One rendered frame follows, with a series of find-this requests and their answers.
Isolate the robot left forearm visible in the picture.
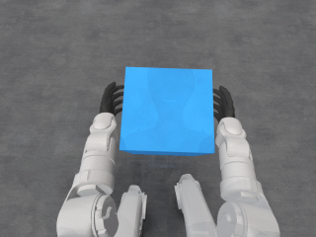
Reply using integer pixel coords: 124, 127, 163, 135
56, 113, 119, 235

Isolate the right robot shin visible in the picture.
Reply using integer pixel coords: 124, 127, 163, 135
179, 174, 200, 187

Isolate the left robot upper arm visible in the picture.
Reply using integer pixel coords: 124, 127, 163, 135
57, 193, 119, 237

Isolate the right robot hand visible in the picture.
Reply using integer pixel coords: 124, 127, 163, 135
212, 85, 236, 124

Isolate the left robot hand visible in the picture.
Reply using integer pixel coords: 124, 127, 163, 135
99, 81, 124, 116

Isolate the right robot upper arm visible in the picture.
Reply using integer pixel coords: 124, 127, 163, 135
215, 199, 279, 237

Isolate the robot right thigh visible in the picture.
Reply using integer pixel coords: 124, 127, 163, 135
174, 179, 218, 237

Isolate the carton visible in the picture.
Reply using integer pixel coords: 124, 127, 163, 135
119, 66, 215, 156

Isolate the robot right forearm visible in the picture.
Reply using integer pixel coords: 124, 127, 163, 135
215, 117, 280, 237

